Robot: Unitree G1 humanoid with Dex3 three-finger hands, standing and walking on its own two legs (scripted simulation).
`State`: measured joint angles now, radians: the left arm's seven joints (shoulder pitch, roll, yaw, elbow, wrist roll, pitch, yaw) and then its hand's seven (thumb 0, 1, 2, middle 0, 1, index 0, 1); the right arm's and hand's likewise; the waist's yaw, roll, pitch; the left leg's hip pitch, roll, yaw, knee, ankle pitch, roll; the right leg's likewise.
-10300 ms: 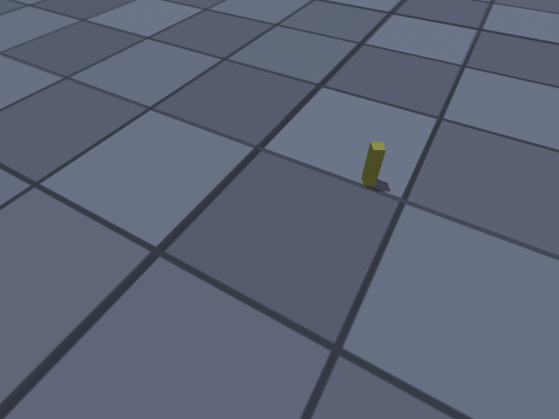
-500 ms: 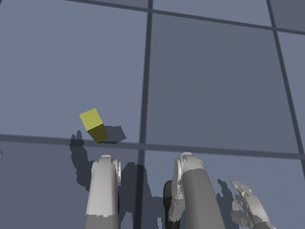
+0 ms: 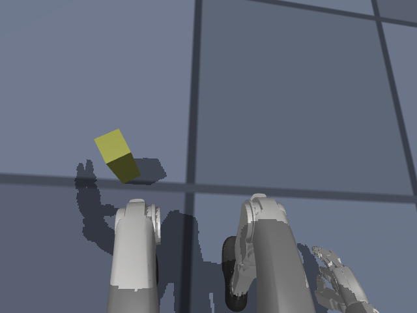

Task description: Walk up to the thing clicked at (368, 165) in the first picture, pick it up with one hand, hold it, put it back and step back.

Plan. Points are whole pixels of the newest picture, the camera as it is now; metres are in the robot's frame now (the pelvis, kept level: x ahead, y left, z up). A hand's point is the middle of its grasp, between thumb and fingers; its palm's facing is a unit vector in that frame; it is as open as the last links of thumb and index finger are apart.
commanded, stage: go down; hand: left
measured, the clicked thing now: (121, 160) +0.45 +0.21 -0.30
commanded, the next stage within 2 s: approach in 0.48 s
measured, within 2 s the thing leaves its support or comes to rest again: neither
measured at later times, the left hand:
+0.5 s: hand out of the picture +0.38 +0.42 -0.01, palm faces +0.19 -0.98 -0.11, open 17.1 cm
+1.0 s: hand (12, 161) +0.40 +0.38 -0.14, palm faces +0.16 -0.99 +0.00, open 16.9 cm
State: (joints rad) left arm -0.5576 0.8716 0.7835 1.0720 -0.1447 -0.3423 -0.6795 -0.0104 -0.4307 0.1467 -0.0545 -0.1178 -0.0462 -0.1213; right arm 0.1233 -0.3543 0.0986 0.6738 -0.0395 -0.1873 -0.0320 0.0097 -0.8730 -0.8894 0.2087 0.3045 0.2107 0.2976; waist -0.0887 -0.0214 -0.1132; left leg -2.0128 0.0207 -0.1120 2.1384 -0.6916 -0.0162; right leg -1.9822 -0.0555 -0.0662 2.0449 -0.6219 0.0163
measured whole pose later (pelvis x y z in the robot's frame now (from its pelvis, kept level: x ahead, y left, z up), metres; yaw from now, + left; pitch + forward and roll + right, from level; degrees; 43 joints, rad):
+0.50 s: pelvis +0.00 +0.01 -0.02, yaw -1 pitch +32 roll -7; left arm -0.59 0.91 0.81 1.08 -0.15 -0.34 -0.71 -0.01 -0.50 0.15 -0.06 -0.14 -0.05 -0.14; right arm 0.12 -0.37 0.11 0.67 -0.04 -0.19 -0.02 0.01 -0.88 -0.89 0.21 0.30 0.21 0.30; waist -0.10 -0.03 -0.10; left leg -2.08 0.01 -0.12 2.21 -0.69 -0.01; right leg -2.04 -0.06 -0.06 2.11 -0.62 0.03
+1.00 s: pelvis -0.01 +0.01 -0.08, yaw -3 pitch +27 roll -9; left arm -0.64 0.88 0.78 1.27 -0.22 -0.63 -0.71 -0.01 -0.47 0.13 -0.08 -0.15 -0.06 -0.17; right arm 0.02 -0.39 0.20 0.65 -0.11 -0.20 0.02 0.01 -0.86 -0.89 0.21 0.31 0.21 0.30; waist -0.15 -0.11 0.02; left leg -2.19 0.01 -0.17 2.42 -0.71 -0.01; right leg -2.13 -0.04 -0.09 2.27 -0.61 0.04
